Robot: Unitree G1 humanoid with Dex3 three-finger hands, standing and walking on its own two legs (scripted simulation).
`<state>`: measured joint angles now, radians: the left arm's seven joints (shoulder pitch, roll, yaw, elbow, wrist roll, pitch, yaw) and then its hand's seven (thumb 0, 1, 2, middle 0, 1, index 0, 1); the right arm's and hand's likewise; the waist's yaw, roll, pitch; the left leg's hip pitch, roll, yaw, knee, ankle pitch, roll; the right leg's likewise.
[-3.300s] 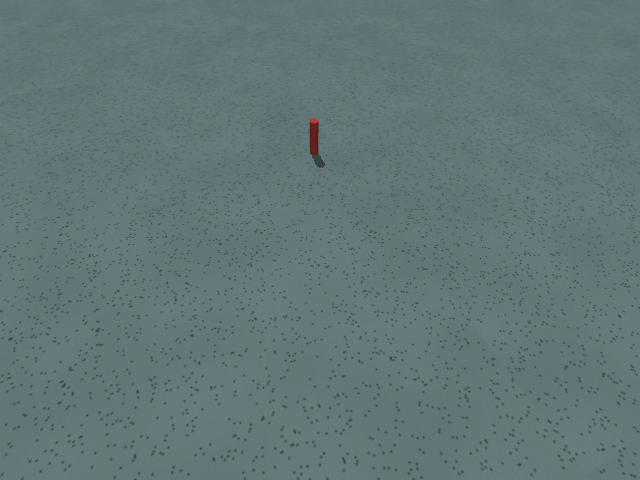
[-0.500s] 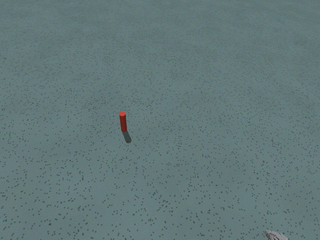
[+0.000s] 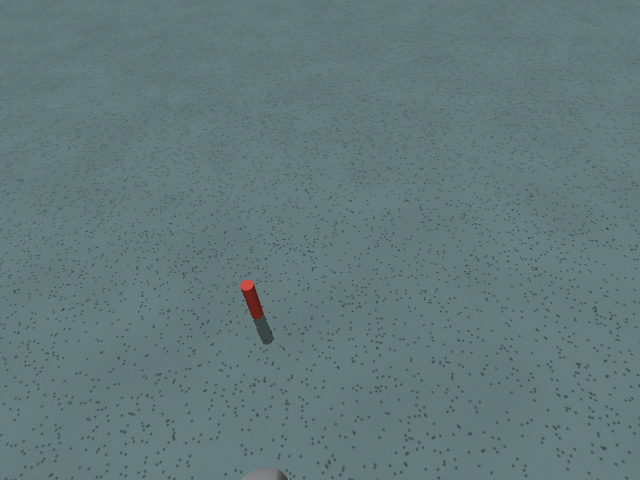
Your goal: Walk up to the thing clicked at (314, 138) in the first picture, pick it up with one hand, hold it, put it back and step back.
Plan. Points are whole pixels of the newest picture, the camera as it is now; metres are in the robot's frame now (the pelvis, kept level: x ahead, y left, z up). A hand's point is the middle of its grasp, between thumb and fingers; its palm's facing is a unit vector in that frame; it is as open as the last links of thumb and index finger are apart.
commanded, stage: walk up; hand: left
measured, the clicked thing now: (252, 300) +0.78 +0.30 -0.68
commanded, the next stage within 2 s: none
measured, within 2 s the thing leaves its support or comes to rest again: neither
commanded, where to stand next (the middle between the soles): +0.41 +0.05 m, yaw +0 degrees
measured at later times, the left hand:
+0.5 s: hand (127, 415) +0.25 +0.33 -0.15, palm faces -0.08 -0.94 -0.34, open 7.4 cm
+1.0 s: hand (164, 335) +0.39 +0.31 -0.16, palm faces -0.03 -0.92 -0.39, open 7.4 cm
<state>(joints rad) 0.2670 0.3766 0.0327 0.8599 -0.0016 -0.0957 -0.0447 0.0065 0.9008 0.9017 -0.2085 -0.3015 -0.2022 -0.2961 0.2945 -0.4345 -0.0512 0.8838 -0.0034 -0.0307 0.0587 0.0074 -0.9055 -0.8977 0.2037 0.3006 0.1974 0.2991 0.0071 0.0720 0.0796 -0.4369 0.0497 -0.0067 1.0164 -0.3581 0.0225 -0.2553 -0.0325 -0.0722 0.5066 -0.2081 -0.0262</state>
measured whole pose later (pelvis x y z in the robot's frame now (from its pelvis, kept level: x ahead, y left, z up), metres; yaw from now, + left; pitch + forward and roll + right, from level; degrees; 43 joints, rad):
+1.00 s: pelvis +0.30 +0.04 -0.02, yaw -1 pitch -3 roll +0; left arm 0.21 0.40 0.01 0.90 -0.01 -0.02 0.00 0.01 0.90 0.90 -0.21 -0.30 -0.20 -0.30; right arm 0.21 -0.40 -0.04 0.92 -0.01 -0.02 0.01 0.00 -0.90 -0.90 0.20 0.30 0.20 0.30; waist 0.01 0.01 0.12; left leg -0.37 0.03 0.02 0.67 -0.24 0.00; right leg -0.34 -0.06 -0.04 0.73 -0.34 0.01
